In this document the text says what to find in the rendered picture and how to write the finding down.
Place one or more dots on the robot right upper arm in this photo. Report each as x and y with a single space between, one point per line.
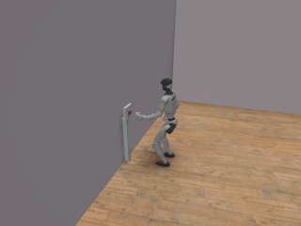
176 99

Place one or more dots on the humanoid robot head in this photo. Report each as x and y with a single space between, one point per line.
165 82

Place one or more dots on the panel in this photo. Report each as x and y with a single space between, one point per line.
126 134

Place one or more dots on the robot left upper arm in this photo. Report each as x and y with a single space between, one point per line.
163 103

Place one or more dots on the robot left hand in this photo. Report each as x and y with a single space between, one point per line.
138 117

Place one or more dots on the left robot forearm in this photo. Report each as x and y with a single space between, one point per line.
150 117

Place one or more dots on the left robot foot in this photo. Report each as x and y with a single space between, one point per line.
161 163

